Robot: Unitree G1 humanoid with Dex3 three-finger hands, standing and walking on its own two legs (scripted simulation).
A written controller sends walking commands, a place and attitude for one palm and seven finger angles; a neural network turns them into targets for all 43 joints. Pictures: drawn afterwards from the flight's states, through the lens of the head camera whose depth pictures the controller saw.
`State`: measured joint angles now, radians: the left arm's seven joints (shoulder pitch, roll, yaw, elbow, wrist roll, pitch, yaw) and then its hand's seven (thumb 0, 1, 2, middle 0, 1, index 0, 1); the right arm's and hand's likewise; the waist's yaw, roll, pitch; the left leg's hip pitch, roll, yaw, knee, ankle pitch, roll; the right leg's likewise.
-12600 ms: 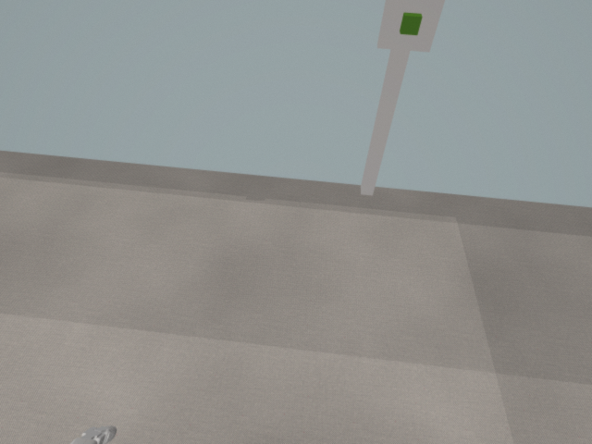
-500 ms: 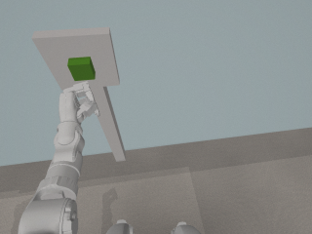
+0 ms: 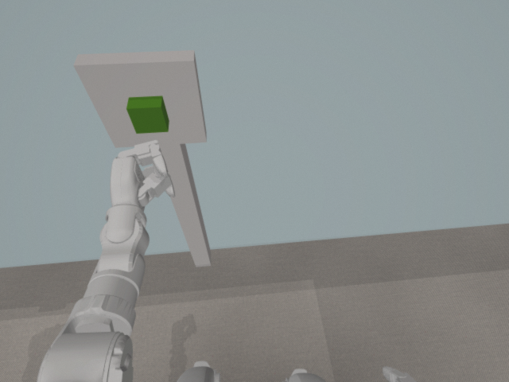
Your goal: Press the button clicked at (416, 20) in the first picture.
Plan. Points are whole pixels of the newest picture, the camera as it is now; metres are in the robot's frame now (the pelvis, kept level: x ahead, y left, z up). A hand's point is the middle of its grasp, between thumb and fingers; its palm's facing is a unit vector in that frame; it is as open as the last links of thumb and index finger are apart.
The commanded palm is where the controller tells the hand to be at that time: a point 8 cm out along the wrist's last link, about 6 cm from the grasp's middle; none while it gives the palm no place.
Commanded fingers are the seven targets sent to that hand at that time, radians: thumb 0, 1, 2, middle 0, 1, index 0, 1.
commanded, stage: press the button with the knuckle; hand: left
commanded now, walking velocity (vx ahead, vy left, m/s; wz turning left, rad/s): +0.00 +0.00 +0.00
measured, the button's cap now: (149, 113) +0.54 +0.18 +0.10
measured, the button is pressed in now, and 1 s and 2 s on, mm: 0 6 0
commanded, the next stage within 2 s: hold the button down briefly in 1.14 s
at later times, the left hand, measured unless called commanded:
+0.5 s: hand (168, 160) +0.46 +0.15 +0.07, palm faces +0.11 -0.99 +0.00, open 3.1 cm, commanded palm +0.43 +0.20 +0.07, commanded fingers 0.00 0.90 0.90 -1.30 -1.50 -1.30 -1.50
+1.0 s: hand (168, 148) +0.49 +0.15 +0.07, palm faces +0.10 -0.99 -0.01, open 2.8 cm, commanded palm +0.47 +0.20 +0.07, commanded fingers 0.00 0.90 0.90 -1.30 -1.50 -1.30 -1.50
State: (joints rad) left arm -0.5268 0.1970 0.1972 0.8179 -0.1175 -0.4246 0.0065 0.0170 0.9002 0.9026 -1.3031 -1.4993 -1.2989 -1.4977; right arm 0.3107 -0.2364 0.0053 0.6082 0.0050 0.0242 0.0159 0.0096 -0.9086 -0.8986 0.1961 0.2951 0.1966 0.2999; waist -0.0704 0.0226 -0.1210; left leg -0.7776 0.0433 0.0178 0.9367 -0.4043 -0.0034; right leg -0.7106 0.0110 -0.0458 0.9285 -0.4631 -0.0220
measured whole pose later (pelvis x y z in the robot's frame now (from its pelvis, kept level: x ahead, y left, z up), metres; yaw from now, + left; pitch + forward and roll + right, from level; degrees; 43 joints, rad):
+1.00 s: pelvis -0.01 +0.01 -0.01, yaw +0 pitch +18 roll -2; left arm -0.84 0.32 0.31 1.16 -0.06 -0.47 -0.01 -0.03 0.83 0.94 -1.30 -1.50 -1.30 -1.50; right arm 0.37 -0.24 0.01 0.66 -0.02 0.05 0.02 0.01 -0.91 -0.90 0.20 0.30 0.20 0.30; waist -0.15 0.03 -0.12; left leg -0.91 0.05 0.00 1.01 -0.42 0.00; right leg -0.83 0.02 -0.06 0.97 -0.47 -0.02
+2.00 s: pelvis -0.01 +0.01 -0.01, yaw +0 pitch +18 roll -2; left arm -0.79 0.26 0.26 1.08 -0.07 -0.46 0.05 0.01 0.89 0.93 -1.30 -1.50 -1.30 -1.50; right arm 0.37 -0.25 0.01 0.64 -0.03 0.05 0.03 0.01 -0.91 -0.90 0.20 0.30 0.20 0.30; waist -0.14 0.03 -0.12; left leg -0.90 0.05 0.01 0.99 -0.40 0.00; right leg -0.82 0.02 -0.05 0.96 -0.45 -0.02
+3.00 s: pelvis +0.01 -0.01 +0.02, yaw +1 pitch +7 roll +0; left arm -0.09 0.20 0.14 0.30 -0.21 -0.26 -0.06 0.02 0.90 0.90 -1.30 -1.50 -1.30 -1.50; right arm 0.30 -0.25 0.02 0.58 0.04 0.01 -0.04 0.01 -0.91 -0.90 0.20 0.30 0.20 0.30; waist -0.03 0.05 -0.09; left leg -0.55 0.04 0.01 0.78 -0.36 -0.01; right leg -0.48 0.01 -0.05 0.78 -0.42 -0.03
